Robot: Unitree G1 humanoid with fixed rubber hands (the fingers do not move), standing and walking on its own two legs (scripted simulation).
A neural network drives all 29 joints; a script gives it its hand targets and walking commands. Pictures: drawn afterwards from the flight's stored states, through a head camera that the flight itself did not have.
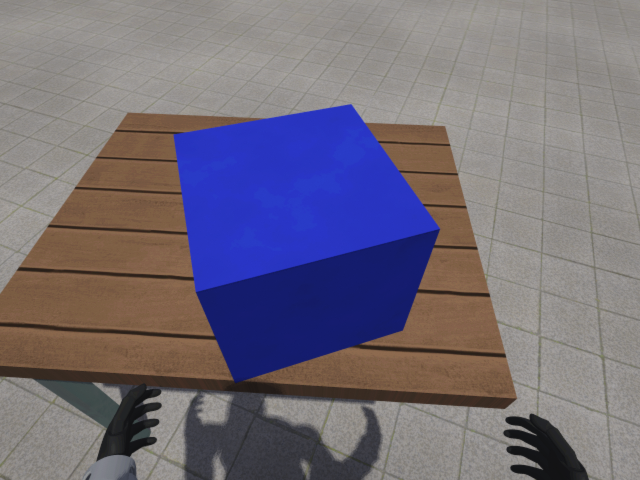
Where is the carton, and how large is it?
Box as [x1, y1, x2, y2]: [173, 104, 439, 382]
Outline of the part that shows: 351,104 173,134 195,290 235,382 399,331 403,328 439,228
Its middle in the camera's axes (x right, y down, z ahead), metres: -0.04 +0.00 +0.60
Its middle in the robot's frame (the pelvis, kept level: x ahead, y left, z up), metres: +0.44 +0.10 +0.01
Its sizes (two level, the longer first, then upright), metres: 0.283 0.278 0.252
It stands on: a table, 0.66 m high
